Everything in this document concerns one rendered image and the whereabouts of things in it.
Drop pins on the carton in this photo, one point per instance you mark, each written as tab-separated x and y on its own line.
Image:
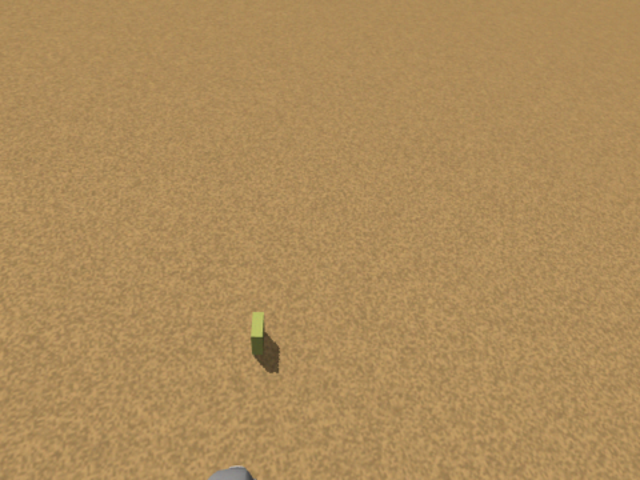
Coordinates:
257	333

